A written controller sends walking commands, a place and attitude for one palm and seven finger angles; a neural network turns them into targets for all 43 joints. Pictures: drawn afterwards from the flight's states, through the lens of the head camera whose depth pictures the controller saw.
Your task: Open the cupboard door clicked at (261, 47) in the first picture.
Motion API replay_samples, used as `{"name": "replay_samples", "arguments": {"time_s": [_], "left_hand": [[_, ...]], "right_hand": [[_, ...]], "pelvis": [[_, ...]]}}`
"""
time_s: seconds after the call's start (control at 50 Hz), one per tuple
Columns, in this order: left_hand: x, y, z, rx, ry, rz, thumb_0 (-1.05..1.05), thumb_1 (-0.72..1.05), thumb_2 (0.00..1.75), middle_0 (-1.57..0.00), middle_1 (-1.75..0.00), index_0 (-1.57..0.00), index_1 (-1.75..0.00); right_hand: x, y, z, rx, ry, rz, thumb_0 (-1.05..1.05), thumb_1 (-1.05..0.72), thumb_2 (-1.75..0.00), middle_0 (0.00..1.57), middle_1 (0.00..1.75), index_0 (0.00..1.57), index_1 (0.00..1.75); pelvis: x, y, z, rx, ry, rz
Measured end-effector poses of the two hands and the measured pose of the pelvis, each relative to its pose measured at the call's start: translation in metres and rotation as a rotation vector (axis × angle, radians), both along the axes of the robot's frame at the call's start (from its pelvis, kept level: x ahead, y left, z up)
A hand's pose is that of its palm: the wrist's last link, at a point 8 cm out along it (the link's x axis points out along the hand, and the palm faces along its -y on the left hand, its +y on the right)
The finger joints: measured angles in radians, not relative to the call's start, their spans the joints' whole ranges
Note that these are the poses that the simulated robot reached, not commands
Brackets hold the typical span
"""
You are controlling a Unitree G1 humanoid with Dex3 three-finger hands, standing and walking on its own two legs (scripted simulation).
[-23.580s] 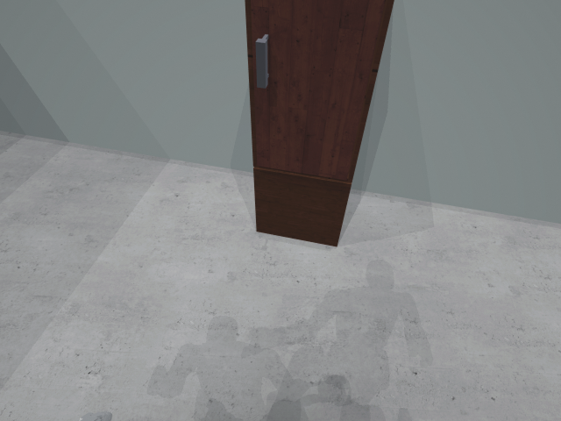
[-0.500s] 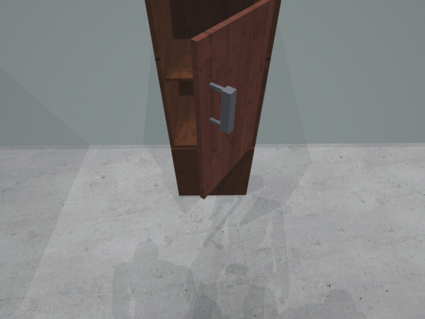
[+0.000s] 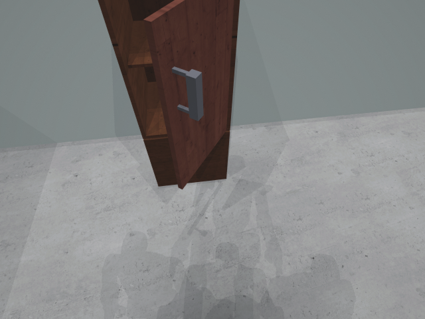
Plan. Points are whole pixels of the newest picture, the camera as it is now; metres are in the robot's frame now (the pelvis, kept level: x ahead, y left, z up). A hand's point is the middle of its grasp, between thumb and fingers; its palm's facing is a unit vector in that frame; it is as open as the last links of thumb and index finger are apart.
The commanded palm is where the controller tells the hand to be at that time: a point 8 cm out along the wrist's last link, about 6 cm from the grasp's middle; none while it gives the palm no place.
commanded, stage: walk to a spot facing it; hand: left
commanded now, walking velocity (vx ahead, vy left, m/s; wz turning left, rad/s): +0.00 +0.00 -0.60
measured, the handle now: (187, 93) +0.59 +0.10 +0.07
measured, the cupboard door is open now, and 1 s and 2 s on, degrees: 52 52 52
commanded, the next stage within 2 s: none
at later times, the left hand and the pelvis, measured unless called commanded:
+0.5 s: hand out of the picture +0.10 +0.18 -0.16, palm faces -0.19 -0.95 -0.25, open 7.4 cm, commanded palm none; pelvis +0.02 -0.01 +0.01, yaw -17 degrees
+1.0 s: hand (175, 259) +0.26 +0.11 -0.16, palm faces -0.58 -0.77 -0.28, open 7.4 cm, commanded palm none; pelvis +0.04 +0.00 -0.01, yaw -35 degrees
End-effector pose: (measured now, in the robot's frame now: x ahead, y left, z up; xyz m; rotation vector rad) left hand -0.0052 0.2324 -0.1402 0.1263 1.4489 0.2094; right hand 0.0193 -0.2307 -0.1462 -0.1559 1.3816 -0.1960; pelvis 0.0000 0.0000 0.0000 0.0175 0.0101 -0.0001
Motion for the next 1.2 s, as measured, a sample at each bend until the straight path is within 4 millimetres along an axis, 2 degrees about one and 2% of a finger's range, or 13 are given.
{"name": "replay_samples", "arguments": {"time_s": [0.14, 0.3, 0.44, 0.52, 0.58, 0.64, 0.7, 0.76, 0.88, 0.94, 0.98, 1.06, 1.2], "left_hand": [[0.046, 0.001, 0.008, 0.076, -0.096, -0.100, 0.01, 0.91, 0.90, -0.20, -0.30, -0.20, -0.30], [0.075, -0.012, 0.024, 0.083, -0.106, -0.185, 0.00, 0.91, 0.90, -0.20, -0.30, -0.20, -0.30], [0.097, -0.012, 0.021, 0.048, -0.096, -0.255, 0.00, 0.91, 0.90, -0.20, -0.30, -0.20, -0.30], [0.112, -0.002, 0.013, 0.025, -0.090, -0.289, 0.00, 0.90, 0.90, -0.20, -0.30, -0.20, -0.30], [0.128, 0.010, 0.001, 0.008, -0.086, -0.320, 0.01, 0.90, 0.90, -0.20, -0.30, -0.20, -0.30], [0.153, 0.020, -0.009, -0.007, -0.101, -0.363, 0.01, 0.90, 0.90, -0.20, -0.30, -0.20, -0.30], [0.181, 0.021, -0.006, -0.016, -0.135, -0.414, 0.01, 0.91, 0.90, -0.20, -0.30, -0.20, -0.30], [0.209, 0.012, 0.002, -0.029, -0.169, -0.472, 0.01, 0.91, 0.90, -0.20, -0.30, -0.20, -0.30], [0.260, -0.030, 0.012, -0.039, -0.223, -0.638, 0.01, 0.91, 0.90, -0.20, -0.30, -0.19, -0.30], [0.281, -0.059, 0.012, -0.032, -0.282, -0.720, 0.01, 0.91, 0.90, -0.20, -0.30, -0.19, -0.30], [0.289, -0.074, 0.012, -0.024, -0.310, -0.760, 0.01, 0.91, 0.90, -0.20, -0.30, -0.20, -0.30], [0.292, -0.093, 0.016, -0.026, -0.297, -0.817, 0.00, 0.91, 0.90, -0.20, -0.30, -0.20, -0.30], [0.300, -0.109, 0.007, -0.102, -0.242, -0.879, 0.01, 0.91, 0.90, -0.20, -0.30, -0.20, -0.30]], "right_hand": [[0.003, -0.033, -0.014, 0.003, -0.045, -0.047, 0.01, -0.91, -0.90, 0.20, 0.30, 0.20, 0.30], [0.034, -0.056, 0.010, -0.023, -0.138, -0.114, 0.01, -0.91, -0.90, 0.20, 0.30, 0.20, 0.30], [0.066, -0.053, 0.027, -0.052, -0.243, -0.161, 0.01, -0.91, -0.90, 0.19, 0.30, 0.20, 0.30], [0.078, -0.042, 0.036, -0.074, -0.286, -0.182, 0.01, -0.91, -0.90, 0.20, 0.30, 0.20, 0.30], [0.079, -0.031, 0.039, -0.103, -0.317, -0.204, 0.01, -0.91, -0.90, 0.20, 0.30, 0.20, 0.30], [0.066, -0.021, 0.036, -0.135, -0.304, -0.210, 0.01, -0.91, -0.90, 0.20, 0.30, 0.20, 0.30], [0.037, -0.009, 0.039, -0.133, -0.231, -0.231, 0.01, -0.91, -0.90, 0.20, 0.30, 0.20, 0.30], [0.002, 0.000, 0.040, -0.125, -0.155, -0.289, 0.01, -0.91, -0.90, 0.20, 0.30, 0.20, 0.30], [-0.072, 0.008, 0.029, -0.103, -0.050, -0.460, 0.01, -0.91, -0.90, 0.20, 0.30, 0.20, 0.30], [-0.108, 0.006, 0.014, -0.085, -0.007, -0.540, 0.01, -0.91, -0.90, 0.20, 0.30, 0.20, 0.30], [-0.125, 0.004, 0.006, -0.079, 0.024, -0.590, 0.01, -0.91, -0.90, 0.20, 0.30, 0.20, 0.30], [-0.133, 0.003, 0.012, -0.090, 0.021, -0.659, 0.01, -0.91, -0.90, 0.20, 0.30, 0.20, 0.30], [-0.106, 0.012, 0.028, -0.120, -0.085, -0.713, 0.01, -0.91, -0.90, 0.19, 0.30, 0.19, 0.30]], "pelvis": [[-0.003, -0.019, -0.009, 0.007, -0.001, -0.073], [0.003, -0.026, 0.008, 0.017, 0.018, -0.165], [0.014, -0.015, 0.012, 0.015, 0.027, -0.254], [0.022, -0.002, 0.010, 0.005, 0.030, -0.299], [0.030, 0.011, 0.003, -0.015, 0.038, -0.333], [0.035, 0.022, -0.004, -0.036, 0.036, -0.365], [0.036, 0.024, 0.002, -0.043, 0.031, -0.398], [0.038, 0.025, 0.007, -0.057, 0.030, -0.437], [0.040, 0.018, 0.006, -0.057, 0.022, -0.532], [0.039, 0.006, -0.006, -0.028, 0.015, -0.570], [0.037, 0.004, -0.010, -0.030, 0.010, -0.601], [0.038, 0.004, -0.004, -0.027, 0.002, -0.652], [0.063, 0.006, 0.001, -0.016, 0.010, -0.736]]}}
